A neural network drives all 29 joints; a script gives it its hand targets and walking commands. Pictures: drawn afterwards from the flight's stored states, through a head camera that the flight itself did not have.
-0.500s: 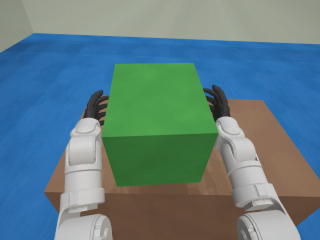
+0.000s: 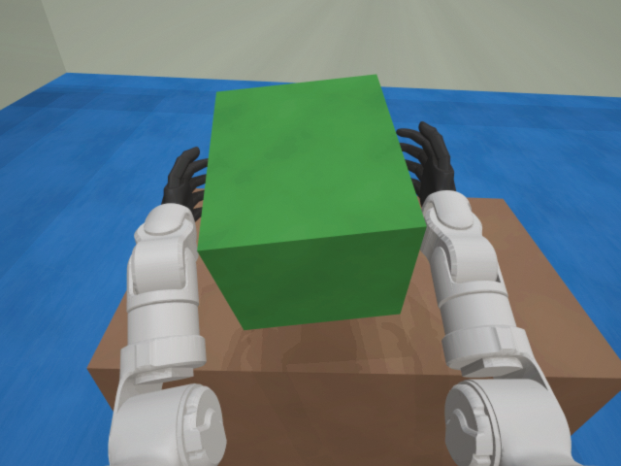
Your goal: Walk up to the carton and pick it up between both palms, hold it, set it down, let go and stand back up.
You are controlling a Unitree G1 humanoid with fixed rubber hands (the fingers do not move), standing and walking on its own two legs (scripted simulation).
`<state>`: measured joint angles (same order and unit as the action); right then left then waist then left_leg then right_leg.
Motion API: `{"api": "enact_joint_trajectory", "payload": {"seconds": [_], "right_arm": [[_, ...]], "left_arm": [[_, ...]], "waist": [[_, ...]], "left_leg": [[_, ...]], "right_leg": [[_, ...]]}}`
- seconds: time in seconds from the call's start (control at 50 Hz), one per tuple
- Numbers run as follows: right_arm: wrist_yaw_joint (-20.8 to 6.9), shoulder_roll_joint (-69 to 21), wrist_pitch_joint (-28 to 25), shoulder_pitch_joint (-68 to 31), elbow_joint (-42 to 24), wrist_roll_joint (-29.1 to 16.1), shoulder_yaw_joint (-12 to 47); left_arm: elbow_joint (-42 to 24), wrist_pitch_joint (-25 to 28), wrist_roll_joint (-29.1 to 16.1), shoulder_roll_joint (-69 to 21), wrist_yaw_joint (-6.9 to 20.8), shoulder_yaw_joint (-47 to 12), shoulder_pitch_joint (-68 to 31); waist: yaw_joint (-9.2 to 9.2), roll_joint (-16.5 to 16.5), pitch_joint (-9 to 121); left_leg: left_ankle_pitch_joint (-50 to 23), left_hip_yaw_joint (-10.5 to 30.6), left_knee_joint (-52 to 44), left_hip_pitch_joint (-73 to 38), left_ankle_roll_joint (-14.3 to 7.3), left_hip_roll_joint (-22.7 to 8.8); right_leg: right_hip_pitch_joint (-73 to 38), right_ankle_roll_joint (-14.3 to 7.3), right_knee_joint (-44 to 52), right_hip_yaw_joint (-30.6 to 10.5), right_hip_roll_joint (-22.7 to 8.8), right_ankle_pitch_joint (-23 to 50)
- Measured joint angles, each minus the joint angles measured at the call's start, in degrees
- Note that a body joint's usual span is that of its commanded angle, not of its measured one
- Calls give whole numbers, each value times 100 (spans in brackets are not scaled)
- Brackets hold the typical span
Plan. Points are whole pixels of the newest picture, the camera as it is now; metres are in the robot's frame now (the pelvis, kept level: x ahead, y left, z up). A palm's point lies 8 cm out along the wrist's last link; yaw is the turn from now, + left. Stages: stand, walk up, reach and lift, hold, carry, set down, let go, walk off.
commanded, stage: set down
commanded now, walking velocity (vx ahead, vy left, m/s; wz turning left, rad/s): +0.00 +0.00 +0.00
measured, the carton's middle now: (309, 204) +0.41 +0.03 +0.19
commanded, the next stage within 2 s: none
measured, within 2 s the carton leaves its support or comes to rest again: neither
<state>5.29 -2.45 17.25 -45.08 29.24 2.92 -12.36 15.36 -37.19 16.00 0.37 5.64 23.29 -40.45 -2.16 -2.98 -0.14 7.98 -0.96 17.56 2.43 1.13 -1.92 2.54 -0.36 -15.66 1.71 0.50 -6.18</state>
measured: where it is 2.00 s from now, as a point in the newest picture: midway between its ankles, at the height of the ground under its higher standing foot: outside the picture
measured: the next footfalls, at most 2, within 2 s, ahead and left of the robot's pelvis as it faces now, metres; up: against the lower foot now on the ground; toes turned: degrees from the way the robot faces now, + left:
none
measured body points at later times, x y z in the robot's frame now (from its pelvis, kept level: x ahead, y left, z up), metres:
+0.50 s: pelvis +0.04 +0.00 +0.00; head +0.05 +0.02 +0.45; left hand +0.43 +0.16 +0.13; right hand +0.43 -0.15 +0.15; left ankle +0.03 +0.13 -0.75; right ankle +0.04 -0.11 -0.75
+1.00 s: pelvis +0.04 +0.00 +0.00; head +0.05 +0.02 +0.45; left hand +0.44 +0.16 +0.11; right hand +0.44 -0.15 +0.13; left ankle +0.03 +0.13 -0.75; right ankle +0.04 -0.11 -0.75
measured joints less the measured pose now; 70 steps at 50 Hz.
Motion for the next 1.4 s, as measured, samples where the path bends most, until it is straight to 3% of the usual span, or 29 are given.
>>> {"api": "enact_joint_trajectory", "payload": {"seconds": [0.08, 0.16, 0.24, 0.4, 0.5, 0.66, 0.76, 0.88, 0.96, 1.14, 1.4], "right_arm": [[-146, -159, -503, 14, 417, 371, -234], [-150, -226, -970, 310, 615, 455, -227], [-115, -214, -1431, 739, 618, 321, -134], [67, 196, -2137, 1354, 546, -483, 538], [108, 368, -2137, 1195, 465, -618, 724], [113, 294, -1852, 824, 749, -241, 730], [-62, 137, -1962, 688, 1231, 128, 369], [-405, 102, -2443, 620, 1682, 364, -382], [-511, 99, -2624, 579, 1747, 421, -737], [-489, 100, -2501, 526, 1856, 666, -790], [-521, 101, -2652, 228, 2079, 992, -843]], "left_arm": [[306, 365, 262, -40, 231, 215, 32], [359, 634, 328, -79, 237, 148, 283], [359, 977, 330, -80, 85, -223, 627], [0, 1316, 323, -78, -465, -1038, 1174], [-34, 1478, 318, -84, -592, -1056, 1145], [212, 1513, 317, -207, -311, -448, 1033], [556, 1595, 318, -210, -319, -333, 1017], [1023, 1835, 318, -258, -679, -567, 766], [1418, 2063, 316, -286, -764, -551, 453], [1986, 2409, 317, -384, -665, -108, 352], [2125, 2781, 317, -387, -676, 135, 352]], "waist": [[0, -21, -9], [0, -31, -166], [0, -31, -395], [0, -31, -428], [1, -31, -358], [1, -103, -356], [1, -198, -356], [-1, -161, -356], [-1, -54, -356], [0, 73, -356], [1, 73, -356]], "left_leg": [[14, 0, -86, -38, 0, 24], [35, 0, -160, -68, 0, 38], [88, 0, -161, -65, 0, 38], [100, 0, -152, -15, 9, 38], [97, 0, -152, -1, 10, 37], [134, -1, -170, 16, 0, 49], [118, 0, -170, 25, 0, 77], [117, 0, -171, 60, 0, 77], [120, 0, -171, 110, 0, 62], [172, 0, -171, 123, 0, 20], [180, 0, -171, 274, 0, 20]], "right_leg": [[0, 0, 0, 3, -23, -43], [1, 0, 2, 6, -38, -111], [0, 0, 6, 8, -38, -170], [-1, 0, 86, 19, -38, -204], [-1, 0, 109, 24, -38, -222], [0, 3, 104, 111, -64, -191], [0, 8, 117, 112, -91, -173], [28, 8, 131, 114, -92, -174], [79, 8, 132, 115, -77, -179], [91, 8, 132, 124, -36, -232], [243, 8, 132, 127, -37, -232]]}}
